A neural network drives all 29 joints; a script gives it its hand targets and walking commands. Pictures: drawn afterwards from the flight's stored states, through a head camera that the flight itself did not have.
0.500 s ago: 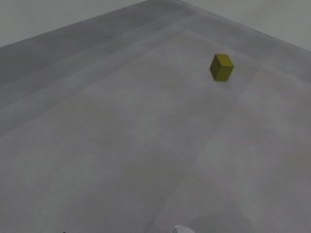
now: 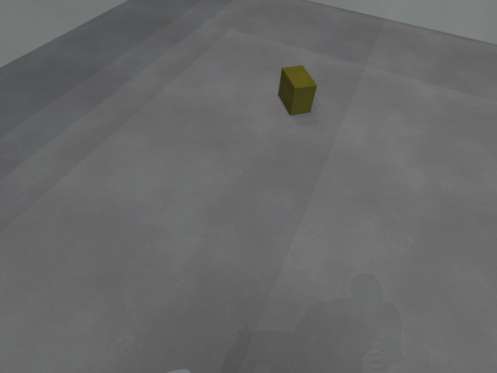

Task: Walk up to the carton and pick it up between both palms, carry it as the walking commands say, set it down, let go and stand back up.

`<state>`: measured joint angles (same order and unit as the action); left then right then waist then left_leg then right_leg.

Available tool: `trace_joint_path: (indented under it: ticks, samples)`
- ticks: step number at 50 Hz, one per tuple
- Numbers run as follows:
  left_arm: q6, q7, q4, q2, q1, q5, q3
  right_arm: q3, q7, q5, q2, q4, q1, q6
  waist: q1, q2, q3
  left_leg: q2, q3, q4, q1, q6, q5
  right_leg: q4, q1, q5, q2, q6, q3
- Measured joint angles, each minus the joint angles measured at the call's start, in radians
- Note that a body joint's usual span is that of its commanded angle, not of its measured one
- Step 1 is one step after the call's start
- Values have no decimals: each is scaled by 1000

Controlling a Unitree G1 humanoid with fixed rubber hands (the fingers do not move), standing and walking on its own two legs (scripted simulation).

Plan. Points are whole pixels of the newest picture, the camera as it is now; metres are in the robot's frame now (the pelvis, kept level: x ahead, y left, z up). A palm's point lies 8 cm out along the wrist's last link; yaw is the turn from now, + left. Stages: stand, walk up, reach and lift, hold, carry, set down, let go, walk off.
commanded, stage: walk up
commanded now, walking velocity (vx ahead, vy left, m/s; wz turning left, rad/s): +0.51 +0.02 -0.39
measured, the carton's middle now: (296, 90) +1.75 -0.34 -0.66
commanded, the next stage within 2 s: none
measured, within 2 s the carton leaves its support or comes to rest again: neither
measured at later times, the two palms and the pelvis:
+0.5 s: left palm (104, 316) +0.25 +0.27 -0.15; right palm (342, 251) +0.38 -0.21 -0.12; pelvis +0.29 +0.04 +0.00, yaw -8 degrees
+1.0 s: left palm (199, 160) +0.64 +0.13 -0.13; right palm (385, 201) +0.51 -0.34 -0.12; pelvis +0.54 -0.09 +0.01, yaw -8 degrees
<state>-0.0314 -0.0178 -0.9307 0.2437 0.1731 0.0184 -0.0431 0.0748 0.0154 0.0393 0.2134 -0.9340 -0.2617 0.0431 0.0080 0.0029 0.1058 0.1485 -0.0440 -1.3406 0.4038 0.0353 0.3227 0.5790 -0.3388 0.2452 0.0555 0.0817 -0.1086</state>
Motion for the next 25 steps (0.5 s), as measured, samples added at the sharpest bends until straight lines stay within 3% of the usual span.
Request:
trace_joint_path:
  ticks: [6,12,18,20,21,23,25]
  samples:
    - [-28,15,-57,-27,175,-4,-3,-2,9,14,22,66,150,-7,-66,-1,-46,-15,-7,190,194,0,-129,-175,174,-5,7,2,80]
    - [-40,18,-90,-71,282,-12,10,-14,28,0,11,66,198,-31,-85,-18,-63,-15,-1,448,216,17,-224,-281,327,40,-20,-22,120]
    - [-41,15,-137,-81,302,-8,17,-30,22,-12,-21,41,201,-33,-97,-17,-66,-35,-45,713,119,7,-164,-312,441,143,-30,-47,115]
    - [-36,11,-155,-80,308,-9,19,-28,7,-12,-31,37,204,-17,-100,-3,-66,-58,-66,777,66,-13,-158,-219,426,220,-41,-58,125]
    - [-26,6,-163,-75,298,-13,15,-24,-4,-12,-41,34,206,-2,-95,18,-55,-67,-78,764,60,-28,-207,-90,380,264,-55,-58,132]
    - [-5,2,-154,-65,262,-13,7,-26,-24,-8,-53,33,189,26,-89,45,-34,-58,-106,698,51,-39,-134,296,212,301,-52,-69,154]
    - [1,-2,-135,-46,220,-14,-3,-25,-36,-7,-55,14,143,34,-67,56,-30,-42,-125,707,-1,-36,-72,580,53,235,-45,-79,142]
